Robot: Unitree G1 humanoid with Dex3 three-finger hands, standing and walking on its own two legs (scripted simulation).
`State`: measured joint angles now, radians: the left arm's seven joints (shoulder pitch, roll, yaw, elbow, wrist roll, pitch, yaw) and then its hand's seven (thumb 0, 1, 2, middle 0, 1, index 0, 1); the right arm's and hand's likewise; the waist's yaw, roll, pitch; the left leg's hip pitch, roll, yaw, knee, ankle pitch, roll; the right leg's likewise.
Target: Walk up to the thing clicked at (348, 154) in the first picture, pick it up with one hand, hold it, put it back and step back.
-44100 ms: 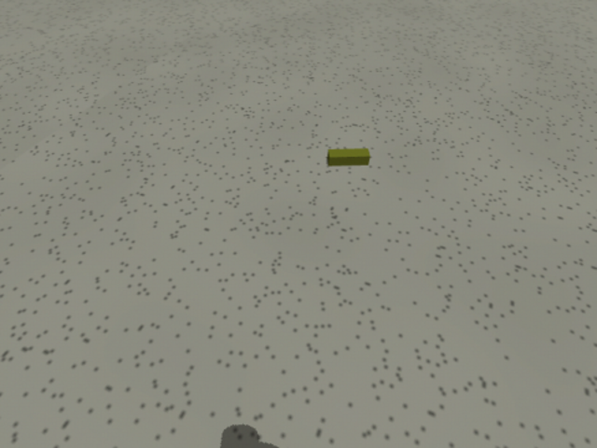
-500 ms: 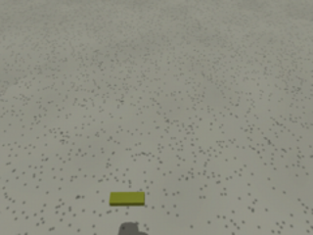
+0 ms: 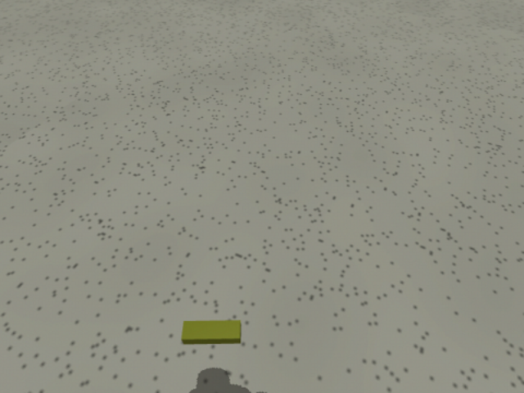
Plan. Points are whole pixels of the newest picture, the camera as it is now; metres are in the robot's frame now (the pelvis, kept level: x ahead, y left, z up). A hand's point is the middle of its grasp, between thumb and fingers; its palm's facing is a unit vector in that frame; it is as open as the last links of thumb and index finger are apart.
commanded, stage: stand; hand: left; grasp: from above
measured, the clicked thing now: (212, 332) +0.45 +0.18 -0.76
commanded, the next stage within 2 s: step back in 0.54 s
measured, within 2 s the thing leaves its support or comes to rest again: neither
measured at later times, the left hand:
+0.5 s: hand out of the picture +0.08 +0.25 -0.16, palm faces +0.00 -0.94 -0.33, open 7.4 cm
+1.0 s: hand out of the picture +0.02 +0.25 -0.16, palm faces -0.04 -0.91 -0.42, open 7.4 cm
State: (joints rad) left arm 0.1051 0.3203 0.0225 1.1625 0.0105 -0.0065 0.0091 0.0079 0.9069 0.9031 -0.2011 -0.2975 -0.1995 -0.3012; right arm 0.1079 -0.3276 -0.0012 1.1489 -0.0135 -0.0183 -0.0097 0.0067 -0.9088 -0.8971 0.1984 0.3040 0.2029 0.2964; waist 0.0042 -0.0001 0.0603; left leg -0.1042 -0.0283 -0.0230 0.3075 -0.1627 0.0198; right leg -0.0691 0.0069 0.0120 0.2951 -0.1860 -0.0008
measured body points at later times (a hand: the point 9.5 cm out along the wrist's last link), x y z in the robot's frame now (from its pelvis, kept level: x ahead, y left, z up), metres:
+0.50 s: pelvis +0.00 +0.00 +0.00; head +0.01 +0.00 +0.45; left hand +0.08 +0.30 -0.14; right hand +0.08 -0.30 -0.13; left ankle +0.00 +0.11 -0.75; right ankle -0.01 -0.12 -0.75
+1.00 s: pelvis -0.08 -0.01 -0.02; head -0.01 -0.03 +0.42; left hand +0.02 +0.30 -0.13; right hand +0.03 -0.34 -0.15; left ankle -0.10 +0.12 -0.67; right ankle -0.01 -0.12 -0.75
